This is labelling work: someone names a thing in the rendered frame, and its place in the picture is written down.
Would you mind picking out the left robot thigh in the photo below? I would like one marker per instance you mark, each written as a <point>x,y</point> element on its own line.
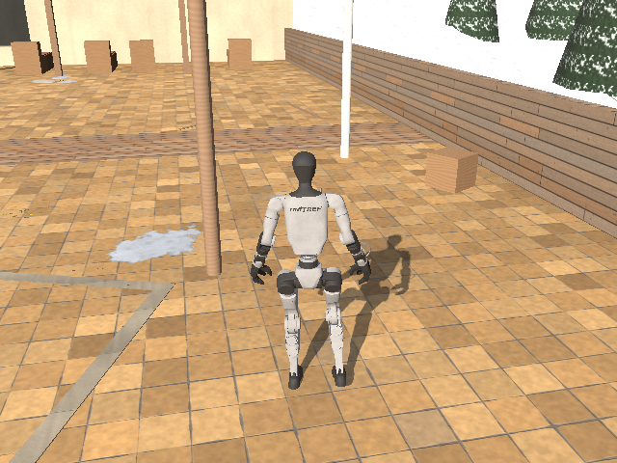
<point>286,284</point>

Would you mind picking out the robot right forearm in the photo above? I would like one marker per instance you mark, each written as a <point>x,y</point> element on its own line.
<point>357,252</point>

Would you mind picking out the robot left hand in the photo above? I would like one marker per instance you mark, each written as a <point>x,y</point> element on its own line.
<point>261,271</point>

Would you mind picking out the robot right upper arm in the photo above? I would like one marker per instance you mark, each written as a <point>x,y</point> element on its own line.
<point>336,202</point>

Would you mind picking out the robot head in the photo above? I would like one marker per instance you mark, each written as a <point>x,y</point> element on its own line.
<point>304,165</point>

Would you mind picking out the robot left forearm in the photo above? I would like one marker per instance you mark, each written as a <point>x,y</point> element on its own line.
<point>261,253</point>

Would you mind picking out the robot right hand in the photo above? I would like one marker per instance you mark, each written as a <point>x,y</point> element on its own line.
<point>363,269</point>

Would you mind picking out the robot left upper arm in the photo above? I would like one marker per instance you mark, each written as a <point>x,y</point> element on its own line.
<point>275,205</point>

